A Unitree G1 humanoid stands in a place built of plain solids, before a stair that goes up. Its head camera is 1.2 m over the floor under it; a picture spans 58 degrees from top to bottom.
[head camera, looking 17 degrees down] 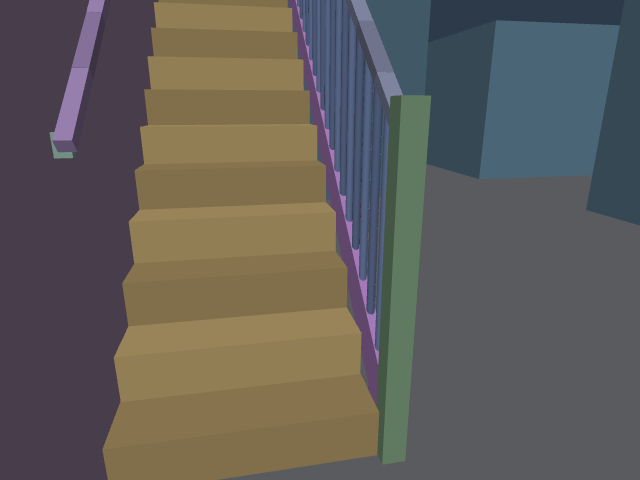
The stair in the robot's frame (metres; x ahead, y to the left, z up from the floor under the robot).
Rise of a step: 0.18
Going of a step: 0.23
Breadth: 0.90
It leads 11 degrees to the left of straight ahead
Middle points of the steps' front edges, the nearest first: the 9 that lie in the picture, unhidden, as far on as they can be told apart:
1.18 0.23 0.19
1.41 0.28 0.37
1.63 0.32 0.56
1.86 0.37 0.74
2.08 0.41 0.93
2.30 0.45 1.11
2.53 0.50 1.30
2.75 0.54 1.48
2.98 0.59 1.67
